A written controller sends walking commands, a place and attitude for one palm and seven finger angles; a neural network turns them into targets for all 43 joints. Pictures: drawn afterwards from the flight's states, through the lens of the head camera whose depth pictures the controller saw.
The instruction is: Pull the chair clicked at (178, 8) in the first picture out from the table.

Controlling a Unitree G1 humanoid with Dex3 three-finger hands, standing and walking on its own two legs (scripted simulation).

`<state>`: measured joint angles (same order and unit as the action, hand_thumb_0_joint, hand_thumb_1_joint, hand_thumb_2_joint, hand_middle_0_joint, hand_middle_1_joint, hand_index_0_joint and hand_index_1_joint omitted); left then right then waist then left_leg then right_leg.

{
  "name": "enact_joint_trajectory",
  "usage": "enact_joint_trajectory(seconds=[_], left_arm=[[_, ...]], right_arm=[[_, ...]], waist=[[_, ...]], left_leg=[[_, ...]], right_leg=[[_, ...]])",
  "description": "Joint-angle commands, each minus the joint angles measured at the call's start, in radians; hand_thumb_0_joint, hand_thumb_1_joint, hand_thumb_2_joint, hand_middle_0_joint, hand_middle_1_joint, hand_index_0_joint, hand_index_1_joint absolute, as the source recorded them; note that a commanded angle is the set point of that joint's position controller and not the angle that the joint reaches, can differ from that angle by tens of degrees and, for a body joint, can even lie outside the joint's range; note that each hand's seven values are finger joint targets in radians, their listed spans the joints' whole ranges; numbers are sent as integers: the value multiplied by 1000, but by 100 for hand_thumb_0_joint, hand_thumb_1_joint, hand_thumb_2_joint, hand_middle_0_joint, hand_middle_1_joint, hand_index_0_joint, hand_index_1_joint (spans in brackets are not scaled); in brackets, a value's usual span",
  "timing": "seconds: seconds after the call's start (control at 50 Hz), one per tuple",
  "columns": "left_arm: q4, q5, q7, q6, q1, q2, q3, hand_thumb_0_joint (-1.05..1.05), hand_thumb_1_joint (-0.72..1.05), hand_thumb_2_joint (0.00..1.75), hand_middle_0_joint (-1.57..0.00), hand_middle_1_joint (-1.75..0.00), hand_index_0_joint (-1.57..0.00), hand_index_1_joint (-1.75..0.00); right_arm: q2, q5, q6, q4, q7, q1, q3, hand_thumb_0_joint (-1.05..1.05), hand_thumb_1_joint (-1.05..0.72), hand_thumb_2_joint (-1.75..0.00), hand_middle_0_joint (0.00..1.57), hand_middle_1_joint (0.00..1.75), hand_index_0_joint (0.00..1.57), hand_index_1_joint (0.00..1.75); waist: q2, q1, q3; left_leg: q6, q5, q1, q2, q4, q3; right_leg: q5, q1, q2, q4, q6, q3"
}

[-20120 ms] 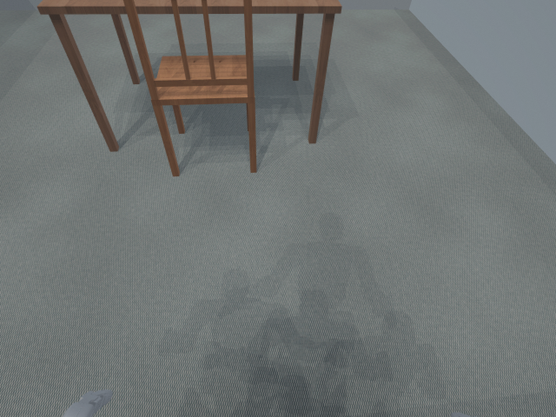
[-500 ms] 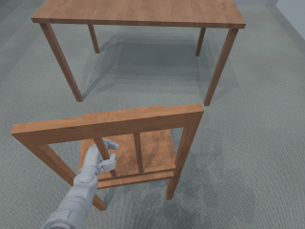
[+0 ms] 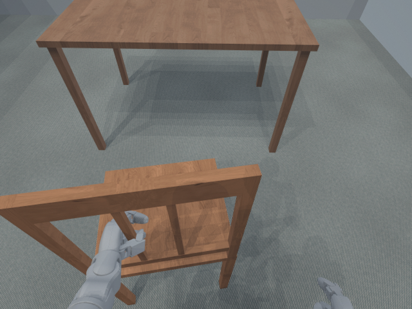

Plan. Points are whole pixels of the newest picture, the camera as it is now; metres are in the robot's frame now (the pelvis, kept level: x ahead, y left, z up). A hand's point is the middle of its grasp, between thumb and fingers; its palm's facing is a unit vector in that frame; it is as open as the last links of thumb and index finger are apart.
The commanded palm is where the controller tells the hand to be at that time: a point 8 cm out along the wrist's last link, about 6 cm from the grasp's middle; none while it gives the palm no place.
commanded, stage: stop walking, hand still on the chair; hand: left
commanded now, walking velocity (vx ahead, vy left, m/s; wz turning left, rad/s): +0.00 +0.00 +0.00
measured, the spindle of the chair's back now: (132, 237) +0.28 +0.19 -0.09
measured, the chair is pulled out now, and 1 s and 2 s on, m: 0.62 0.62 0.62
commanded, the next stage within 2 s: open the thumb and straighten the fingers in 0.08 s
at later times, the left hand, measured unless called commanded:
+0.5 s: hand (133, 239) +0.27 +0.18 -0.08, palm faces +0.08 -0.98 -0.17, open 10.1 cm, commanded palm +0.24 +0.23 -0.05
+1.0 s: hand (129, 243) +0.26 +0.19 -0.08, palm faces +0.10 -0.98 -0.18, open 17.3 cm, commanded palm +0.24 +0.24 -0.06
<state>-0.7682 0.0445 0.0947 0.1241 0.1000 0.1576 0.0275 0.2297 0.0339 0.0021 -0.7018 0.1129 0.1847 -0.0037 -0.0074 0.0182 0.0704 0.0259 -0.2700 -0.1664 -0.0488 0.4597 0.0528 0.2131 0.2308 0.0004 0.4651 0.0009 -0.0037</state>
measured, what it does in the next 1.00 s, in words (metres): stands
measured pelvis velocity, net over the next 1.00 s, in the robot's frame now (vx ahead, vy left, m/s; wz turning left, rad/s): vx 0.02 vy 0.01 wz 0.08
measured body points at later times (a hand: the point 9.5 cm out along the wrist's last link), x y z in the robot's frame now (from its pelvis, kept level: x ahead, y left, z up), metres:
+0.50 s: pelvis +0.00 +0.01 -0.02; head +0.06 +0.00 +0.43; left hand +0.26 +0.23 -0.06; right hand +0.14 -0.24 -0.13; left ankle -0.02 +0.13 -0.74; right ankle +0.02 -0.12 -0.74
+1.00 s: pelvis +0.02 +0.01 -0.04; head +0.08 +0.00 +0.41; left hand +0.25 +0.24 -0.07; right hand +0.19 -0.23 -0.13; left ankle -0.02 +0.13 -0.74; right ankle +0.02 -0.12 -0.74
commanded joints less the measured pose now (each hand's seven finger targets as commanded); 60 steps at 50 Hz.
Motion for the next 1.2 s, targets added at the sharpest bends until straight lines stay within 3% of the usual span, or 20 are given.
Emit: enact_joint_trajectory(seconds=[0.0,0.14,0.16,0.18,0.2,0.26,0.28,0.34,0.38,0.4,0.58,0.64,0.68,0.72,0.76,0.92,0.98,1.0,1.1,1.18], left_arm=[[206,-28,18,55,208,168,35,0,90,90,-50,-145,-50,-145],[220,-26,18,50,195,153,23,0,90,90,-50,-145,-50,-145],[256,-25,24,54,154,209,70,0,90,90,-50,-145,-50,-145],[193,38,1,30,76,96,28,0,78,84,-50,-145,-50,-145],[280,36,-14,52,133,147,62,0,66,78,-50,-145,-50,-145],[352,28,-26,68,59,209,112,0,30,61,-50,-145,-50,-145],[398,19,-30,66,85,178,78,0,17,55,-50,-145,-50,-145],[415,4,-41,26,129,112,5,0,-19,37,-50,-145,-50,-145],[417,11,-38,-6,136,133,29,0,-43,26,-47,-138,-47,-138],[411,14,-32,-22,84,210,109,0,-55,20,-45,-130,-45,-130],[552,33,-46,-92,52,82,1,0,-55,20,-22,-65,-22,-65],[581,22,-44,-118,21,105,18,0,-55,20,-15,-43,-15,-43],[551,11,-35,-136,5,203,107,0,-55,20,-10,-29,-10,-29],[592,6,-36,-144,-49,175,92,0,-55,20,-5,-14,-5,-14],[652,3,-38,-149,-46,176,82,0,-55,20,0,0,0,0],[725,28,-65,-183,-104,110,3,0,-55,20,0,0,0,0],[725,26,-67,-200,-89,138,21,0,-55,20,0,0,0,0],[702,28,-63,-204,-168,239,133,0,-55,20,0,0,0,0],[854,25,-65,-189,-335,181,76,0,-55,20,0,0,0,0],[876,37,-64,-199,-384,161,52,0,-55,20,0,0,0,0]], right_arm=[[110,-6,27,125,9,-32,-34,0,-90,-90,20,30,20,30],[110,-7,19,131,9,-36,-31,0,-90,-90,20,30,20,30],[116,-7,20,131,10,-29,-36,0,-90,-90,20,30,20,30],[147,34,32,124,-26,-18,-32,0,-90,-90,20,30,20,30],[159,32,47,138,-40,-40,-39,0,-90,-90,20,30,20,30],[150,20,74,149,-60,-40,-45,0,-90,-90,20,30,20,30],[145,18,80,155,-69,-42,-40,0,-90,-90,20,30,20,30],[140,14,94,165,-80,-30,-39,0,-90,-90,20,30,20,30],[152,14,99,163,-79,-15,-47,0,-90,-90,20,30,20,30],[165,10,96,167,-77,-6,-52,0,-90,-90,20,30,20,30],[164,7,122,203,-62,13,-53,0,-90,-90,20,30,20,30],[166,3,124,216,-59,12,-51,0,-90,-90,20,30,20,30],[174,0,115,213,-55,21,-48,0,-90,-90,20,30,20,30],[161,0,108,239,-56,17,-44,0,-90,-90,20,30,20,30],[158,-1,108,252,-54,15,-44,0,-90,-90,20,30,20,30],[160,1,125,269,-44,23,-40,0,-90,-90,20,30,20,30],[167,1,126,267,-37,23,-37,0,-90,-90,20,30,20,30],[172,-2,123,271,-34,34,-43,0,-90,-90,20,30,20,30],[144,3,132,317,-38,10,-38,0,-90,-90,20,30,20,30],[149,3,144,318,-31,13,-41,0,-90,-90,20,30,20,30]], waist=[[-21,-4,-243],[-19,-5,-235],[-48,-8,-231],[108,42,-209],[146,22,-223],[-19,1,-249],[-58,13,-267],[-80,36,-278],[-42,36,-308],[-6,13,-342],[45,37,-407],[19,28,-400],[21,18,-373],[37,9,-385],[-24,7,-410],[12,44,-396],[10,45,-380],[38,16,-392],[-48,-3,-430],[27,25,-371]], left_leg=[[-36,221,71,-74,-48,-66],[-37,212,71,-78,-59,-70],[-38,208,63,-77,-68,-73],[-33,145,-114,-15,-43,-48],[-40,129,-150,-11,-15,-39],[-38,74,-182,13,24,-27],[-37,61,-190,19,38,-22],[-39,45,-209,21,89,-23],[-39,37,-224,21,109,-32],[-39,49,-240,22,118,-36],[-33,179,-240,21,202,-48],[-32,191,-256,24,220,-50],[-32,187,-287,27,232,-51],[-32,208,-299,29,239,-48],[-30,239,-281,29,251,-45],[-35,236,-293,30,290,-57],[-37,194,-312,35,296,-60],[-37,191,-330,35,294,-60],[-32,247,-313,35,298,-51],[-38,175,-355,37,313,-57]], right_leg=[[-290,-95,-112,-56,26,-95],[-258,-88,-107,-63,25,-92],[-255,-97,-107,-70,24,-89],[-167,-45,-67,-10,14,30],[-160,-25,-62,13,16,20],[-92,9,-58,41,21,9],[-67,39,-54,51,21,16],[-38,117,-45,84,17,34],[-25,130,-40,104,14,41],[-39,109,-39,123,13,41],[-151,161,-34,213,4,66],[-161,174,-37,232,5,68],[-171,175,-38,242,9,63],[-194,162,-40,257,9,65],[-213,158,-42,264,13,61],[-227,194,-41,274,3,74],[-193,209,-41,273,3,75],[-199,181,-41,275,5,72],[-228,160,-47,296,12,71],[-181,200,-41,285,3,75]])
